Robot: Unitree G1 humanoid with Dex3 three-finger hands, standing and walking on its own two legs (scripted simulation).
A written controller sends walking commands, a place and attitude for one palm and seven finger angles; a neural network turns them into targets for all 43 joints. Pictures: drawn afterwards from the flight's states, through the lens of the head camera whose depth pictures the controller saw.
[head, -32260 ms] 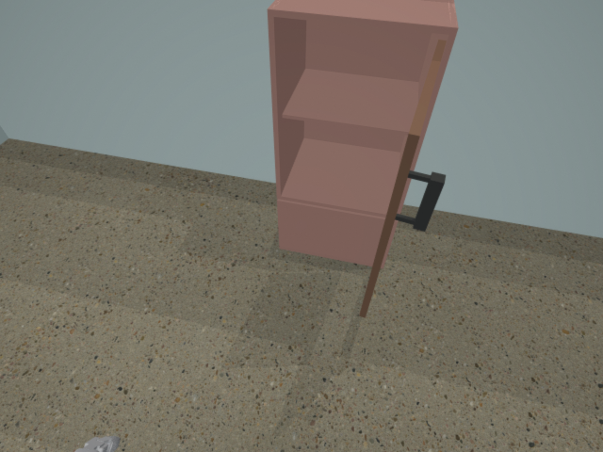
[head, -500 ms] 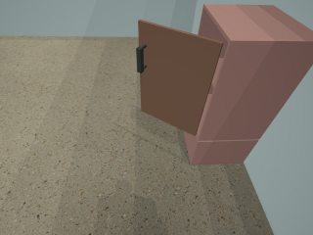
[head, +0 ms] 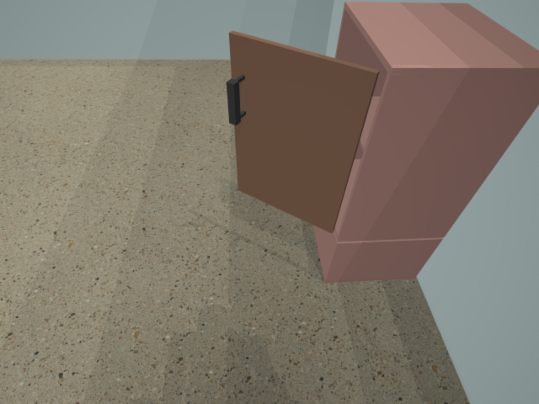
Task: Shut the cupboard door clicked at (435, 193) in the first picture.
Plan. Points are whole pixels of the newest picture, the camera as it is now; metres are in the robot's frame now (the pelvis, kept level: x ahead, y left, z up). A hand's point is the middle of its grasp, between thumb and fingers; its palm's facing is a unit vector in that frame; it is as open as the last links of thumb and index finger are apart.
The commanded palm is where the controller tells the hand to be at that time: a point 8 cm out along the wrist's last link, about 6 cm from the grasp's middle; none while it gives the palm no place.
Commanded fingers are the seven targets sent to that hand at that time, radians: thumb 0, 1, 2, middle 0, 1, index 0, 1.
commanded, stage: walk to a spot facing it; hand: left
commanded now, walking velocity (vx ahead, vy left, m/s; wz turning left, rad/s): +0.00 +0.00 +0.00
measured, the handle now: (238, 99) +0.91 +0.13 -0.02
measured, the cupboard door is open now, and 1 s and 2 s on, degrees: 55 55 55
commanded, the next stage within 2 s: none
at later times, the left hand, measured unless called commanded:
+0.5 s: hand out of the picture +0.02 +0.22 -0.20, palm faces +0.20 -0.96 -0.22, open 7.4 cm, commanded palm none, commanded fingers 0.00 0.90 0.90 -0.20 -0.30 -0.20 -0.30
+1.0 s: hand out of the picture -0.05 +0.19 -0.17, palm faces +0.46 -0.84 -0.30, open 7.4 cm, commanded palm none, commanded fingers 0.00 0.90 0.90 -0.20 -0.30 -0.20 -0.30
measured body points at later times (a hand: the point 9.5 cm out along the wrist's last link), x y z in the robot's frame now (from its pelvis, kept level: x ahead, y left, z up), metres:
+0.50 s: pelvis +0.00 +0.02 -0.02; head +0.03 +0.04 +0.43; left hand +0.01 +0.27 -0.18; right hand +0.06 -0.23 -0.16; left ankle +0.05 +0.10 -0.74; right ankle -0.04 -0.12 -0.70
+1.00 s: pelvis -0.01 -0.04 -0.01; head +0.04 -0.01 +0.44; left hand -0.08 +0.23 -0.14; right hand +0.18 -0.25 -0.15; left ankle -0.05 +0.09 -0.69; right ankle +0.02 -0.17 -0.74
